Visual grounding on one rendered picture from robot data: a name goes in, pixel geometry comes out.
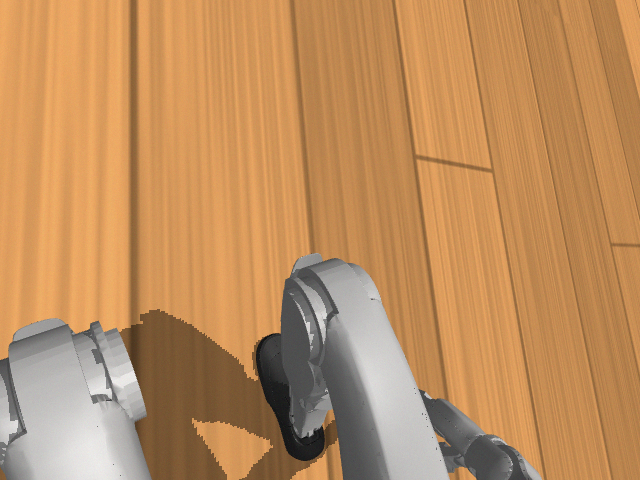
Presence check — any right robot foot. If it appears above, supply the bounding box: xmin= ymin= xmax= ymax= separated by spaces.
xmin=256 ymin=333 xmax=325 ymax=461

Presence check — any right robot arm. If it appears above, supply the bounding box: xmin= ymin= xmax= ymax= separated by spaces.
xmin=464 ymin=434 xmax=542 ymax=480

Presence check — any right robot hand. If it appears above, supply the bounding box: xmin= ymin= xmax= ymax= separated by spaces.
xmin=419 ymin=389 xmax=487 ymax=473

